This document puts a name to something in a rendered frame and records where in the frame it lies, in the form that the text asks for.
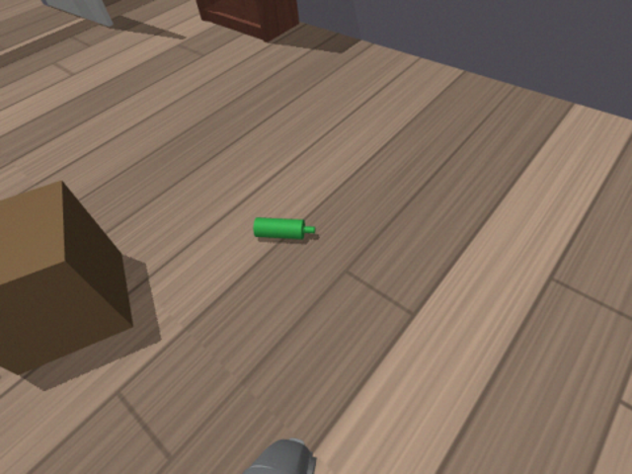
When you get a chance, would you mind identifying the bookshelf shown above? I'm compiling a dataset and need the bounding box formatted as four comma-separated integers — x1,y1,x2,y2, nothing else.
196,0,299,42

